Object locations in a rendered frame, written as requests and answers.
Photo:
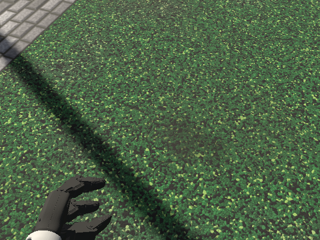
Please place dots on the left robot forearm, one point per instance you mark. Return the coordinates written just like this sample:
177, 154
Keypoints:
43, 235

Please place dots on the robot left hand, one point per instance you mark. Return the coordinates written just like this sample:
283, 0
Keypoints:
61, 207

